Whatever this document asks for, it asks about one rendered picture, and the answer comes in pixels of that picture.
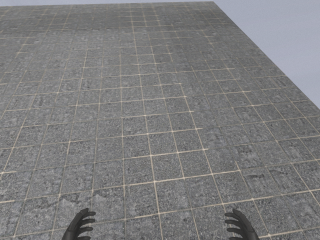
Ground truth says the left robot hand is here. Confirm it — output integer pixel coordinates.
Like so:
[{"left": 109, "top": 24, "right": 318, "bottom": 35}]
[{"left": 61, "top": 207, "right": 96, "bottom": 240}]

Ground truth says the right robot hand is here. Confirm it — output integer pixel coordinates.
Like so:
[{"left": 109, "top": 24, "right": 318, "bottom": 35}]
[{"left": 224, "top": 208, "right": 260, "bottom": 240}]

